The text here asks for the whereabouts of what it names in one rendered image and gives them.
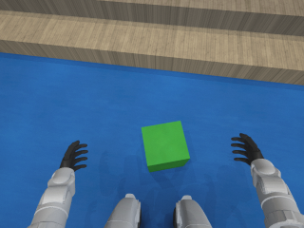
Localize left robot forearm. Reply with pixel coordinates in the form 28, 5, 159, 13
27, 167, 76, 228

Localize right robot forearm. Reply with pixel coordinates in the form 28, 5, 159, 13
250, 159, 304, 228

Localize robot left thigh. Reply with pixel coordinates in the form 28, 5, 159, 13
104, 198, 141, 228

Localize robot right shin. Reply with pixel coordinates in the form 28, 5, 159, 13
177, 195, 192, 228

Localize carton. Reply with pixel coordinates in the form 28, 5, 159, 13
141, 121, 190, 173

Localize left robot hand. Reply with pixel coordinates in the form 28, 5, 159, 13
59, 140, 88, 172

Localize right robot hand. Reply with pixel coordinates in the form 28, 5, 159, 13
231, 133, 264, 166

